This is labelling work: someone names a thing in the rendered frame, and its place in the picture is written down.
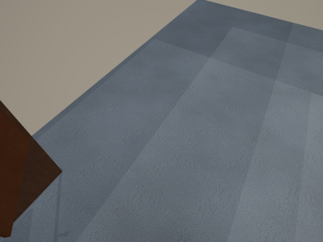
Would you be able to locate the cupboard door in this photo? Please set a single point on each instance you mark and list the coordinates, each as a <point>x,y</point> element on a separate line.
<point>13,153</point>

